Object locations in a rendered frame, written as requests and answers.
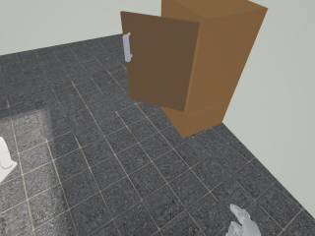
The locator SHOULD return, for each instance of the robot left hand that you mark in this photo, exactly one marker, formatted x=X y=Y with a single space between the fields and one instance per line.
x=7 y=165

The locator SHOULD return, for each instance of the robot right hand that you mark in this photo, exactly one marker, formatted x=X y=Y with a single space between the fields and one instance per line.
x=248 y=228

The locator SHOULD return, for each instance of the cupboard door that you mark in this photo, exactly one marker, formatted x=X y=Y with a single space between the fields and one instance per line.
x=162 y=52

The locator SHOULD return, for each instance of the handle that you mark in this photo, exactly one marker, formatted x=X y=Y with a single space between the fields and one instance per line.
x=126 y=45

